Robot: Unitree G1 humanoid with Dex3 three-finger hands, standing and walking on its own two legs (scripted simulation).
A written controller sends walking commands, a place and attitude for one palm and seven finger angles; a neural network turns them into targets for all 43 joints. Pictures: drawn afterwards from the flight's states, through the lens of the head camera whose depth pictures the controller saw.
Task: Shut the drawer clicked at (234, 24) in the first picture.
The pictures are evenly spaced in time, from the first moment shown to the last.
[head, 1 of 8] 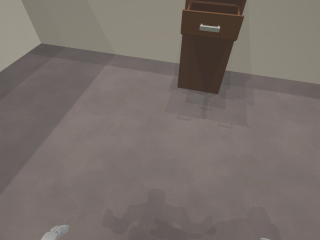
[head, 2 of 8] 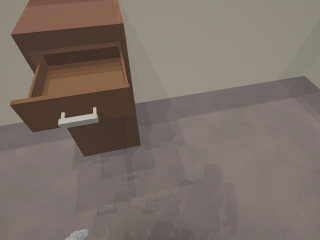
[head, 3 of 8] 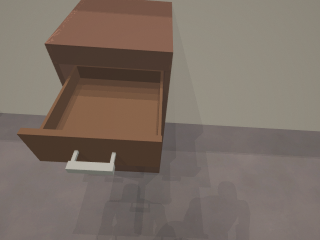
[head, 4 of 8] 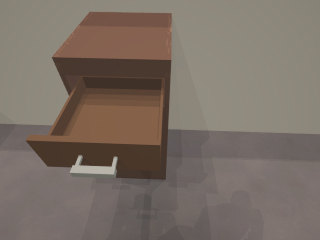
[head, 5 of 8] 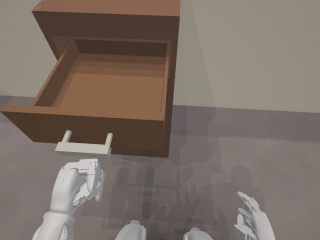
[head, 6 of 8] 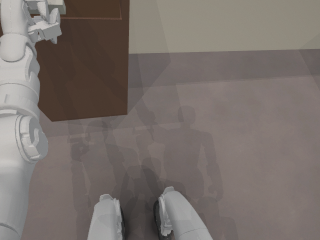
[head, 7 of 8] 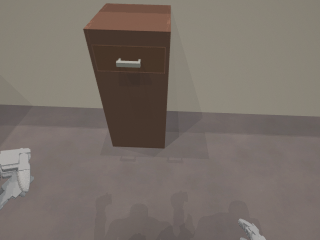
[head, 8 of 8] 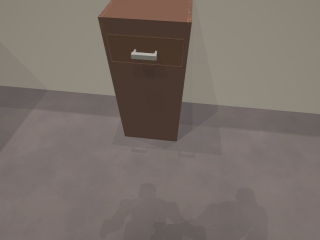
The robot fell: no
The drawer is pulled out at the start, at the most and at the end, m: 0.30 0.30 0.00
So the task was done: yes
